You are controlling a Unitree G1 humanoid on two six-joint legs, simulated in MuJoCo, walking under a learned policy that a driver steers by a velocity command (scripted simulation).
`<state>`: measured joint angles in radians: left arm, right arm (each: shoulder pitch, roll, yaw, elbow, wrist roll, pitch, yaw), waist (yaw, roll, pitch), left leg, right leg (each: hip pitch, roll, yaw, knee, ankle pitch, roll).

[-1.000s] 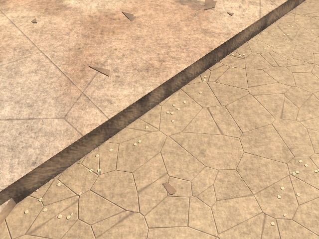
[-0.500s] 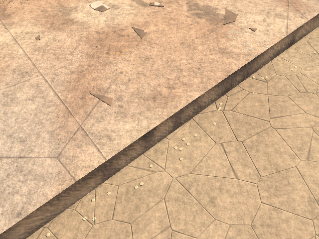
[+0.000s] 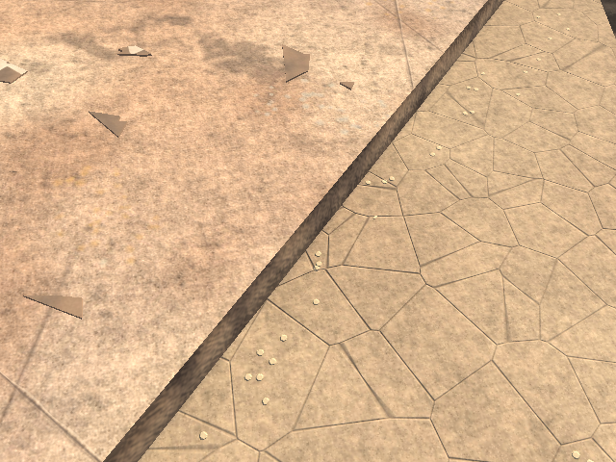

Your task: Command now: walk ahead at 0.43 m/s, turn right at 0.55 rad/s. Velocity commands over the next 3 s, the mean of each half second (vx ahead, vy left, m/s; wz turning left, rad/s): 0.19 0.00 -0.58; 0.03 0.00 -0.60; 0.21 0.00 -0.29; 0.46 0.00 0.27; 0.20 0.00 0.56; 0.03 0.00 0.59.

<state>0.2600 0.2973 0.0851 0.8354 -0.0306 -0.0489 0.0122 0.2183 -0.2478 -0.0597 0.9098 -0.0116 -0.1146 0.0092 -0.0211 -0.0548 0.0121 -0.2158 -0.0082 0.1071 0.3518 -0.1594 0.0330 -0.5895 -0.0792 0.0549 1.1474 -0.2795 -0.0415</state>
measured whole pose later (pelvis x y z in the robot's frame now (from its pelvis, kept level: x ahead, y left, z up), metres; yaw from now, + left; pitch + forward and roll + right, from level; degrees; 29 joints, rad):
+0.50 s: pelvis +0.15 -0.04 -0.01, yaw -17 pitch +4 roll +1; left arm 0.18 0.29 0.08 0.64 0.01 0.00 0.00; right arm 0.07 -0.30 -0.06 0.80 -0.01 -0.02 -0.03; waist 0.01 0.02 0.06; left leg -0.59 0.04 -0.06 1.10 -0.40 -0.05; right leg -0.44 0.09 0.05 0.46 -0.08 -0.09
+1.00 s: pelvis +0.20 +0.00 +0.00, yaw -35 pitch +2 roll -1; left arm 0.22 0.34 0.11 0.62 -0.02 0.07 0.02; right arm 0.17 -0.26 -0.06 0.74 -0.02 0.01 -0.04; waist -0.01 -0.04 0.03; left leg -0.25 0.05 0.06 0.44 -0.22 0.00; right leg -0.56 0.03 0.07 1.09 -0.36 0.09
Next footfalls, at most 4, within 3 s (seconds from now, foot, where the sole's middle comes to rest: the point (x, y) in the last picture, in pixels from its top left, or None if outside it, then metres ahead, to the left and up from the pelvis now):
0.28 right None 0.26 -0.14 -0.78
0.76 left None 0.30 0.07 -0.78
1.20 right None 0.13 -0.14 -0.78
1.70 left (382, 448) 0.52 -0.17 -0.78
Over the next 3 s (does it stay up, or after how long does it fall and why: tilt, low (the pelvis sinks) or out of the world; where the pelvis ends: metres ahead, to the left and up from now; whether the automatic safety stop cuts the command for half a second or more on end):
stays up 0.63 -0.32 0.00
